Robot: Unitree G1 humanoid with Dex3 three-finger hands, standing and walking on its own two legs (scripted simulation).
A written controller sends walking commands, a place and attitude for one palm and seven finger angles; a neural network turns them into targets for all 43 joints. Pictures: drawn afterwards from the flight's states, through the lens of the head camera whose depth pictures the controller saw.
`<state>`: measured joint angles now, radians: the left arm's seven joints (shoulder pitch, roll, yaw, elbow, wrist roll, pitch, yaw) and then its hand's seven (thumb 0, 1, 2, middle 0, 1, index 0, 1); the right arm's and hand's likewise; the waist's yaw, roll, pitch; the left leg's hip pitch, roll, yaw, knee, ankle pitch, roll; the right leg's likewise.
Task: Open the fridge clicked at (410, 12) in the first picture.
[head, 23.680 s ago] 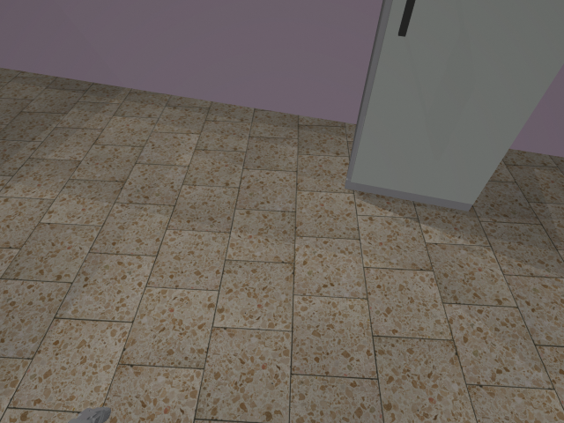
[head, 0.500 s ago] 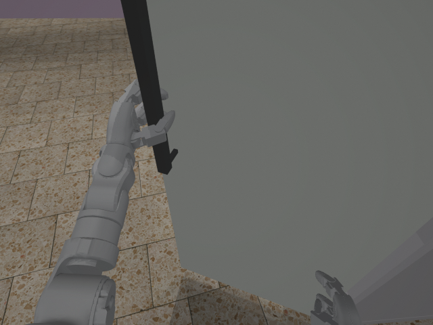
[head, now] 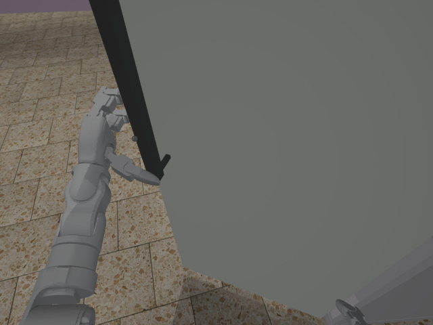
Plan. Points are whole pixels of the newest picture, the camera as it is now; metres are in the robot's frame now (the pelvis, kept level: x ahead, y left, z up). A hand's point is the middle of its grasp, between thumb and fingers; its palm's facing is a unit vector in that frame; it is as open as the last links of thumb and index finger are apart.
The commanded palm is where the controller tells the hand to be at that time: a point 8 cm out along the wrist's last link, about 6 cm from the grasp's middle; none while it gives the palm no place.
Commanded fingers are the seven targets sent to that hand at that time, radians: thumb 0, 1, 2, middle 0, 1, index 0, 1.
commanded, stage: slip the hand off the handle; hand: left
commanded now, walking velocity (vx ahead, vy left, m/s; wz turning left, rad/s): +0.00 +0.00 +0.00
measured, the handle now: (143, 99) +0.41 +0.15 +0.22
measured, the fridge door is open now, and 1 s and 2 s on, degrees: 66 66 66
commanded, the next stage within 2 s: draw the hand back to the body in 1.32 s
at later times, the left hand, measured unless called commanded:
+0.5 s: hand (94, 139) +0.37 +0.24 +0.17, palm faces +0.10 -0.99 -0.13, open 14.7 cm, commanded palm +0.35 +0.28 +0.17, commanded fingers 0.00 -0.55 0.20 -0.25 -1.15 -0.25 -1.15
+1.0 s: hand (70, 168) +0.31 +0.25 +0.16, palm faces +0.12 -0.98 -0.14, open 14.7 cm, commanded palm +0.28 +0.29 +0.17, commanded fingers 0.00 -0.55 0.20 -0.25 -1.15 -0.25 -1.15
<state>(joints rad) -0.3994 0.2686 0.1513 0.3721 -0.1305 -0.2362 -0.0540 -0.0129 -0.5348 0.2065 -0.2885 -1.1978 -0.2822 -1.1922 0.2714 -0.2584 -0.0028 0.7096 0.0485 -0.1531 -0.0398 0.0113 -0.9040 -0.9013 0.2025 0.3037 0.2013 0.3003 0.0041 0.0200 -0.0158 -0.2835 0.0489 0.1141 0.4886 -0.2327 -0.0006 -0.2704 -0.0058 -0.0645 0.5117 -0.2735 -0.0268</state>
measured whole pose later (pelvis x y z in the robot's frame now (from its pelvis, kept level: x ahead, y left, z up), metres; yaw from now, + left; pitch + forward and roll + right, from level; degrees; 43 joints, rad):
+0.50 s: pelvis +0.01 +0.02 +0.00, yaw +1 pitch +2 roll +0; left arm -0.39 0.35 0.24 0.41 -0.17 -0.22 -0.18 -0.02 -0.55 0.20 -0.25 -1.15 -0.25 -1.15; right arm 0.24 -0.25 0.02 0.67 0.06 -0.11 -0.07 0.01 -0.90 -0.90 0.20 0.30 0.20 0.30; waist 0.01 0.01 -0.04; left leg -0.32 0.03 0.10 0.56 -0.28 0.02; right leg -0.28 -0.03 -0.07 0.54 -0.30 0.00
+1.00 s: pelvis +0.00 +0.03 -0.01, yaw +1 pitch +1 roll -1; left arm -0.15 0.33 0.26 0.14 -0.20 -0.18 -0.19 -0.02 -0.55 0.20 -0.25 -1.15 -0.26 -1.15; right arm 0.24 -0.23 0.04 0.65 0.05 -0.15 -0.07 0.01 -0.90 -0.90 0.20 0.30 0.20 0.30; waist 0.03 0.02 -0.04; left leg -0.30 0.02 0.11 0.58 -0.29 0.04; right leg -0.26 -0.03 -0.06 0.55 -0.29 0.01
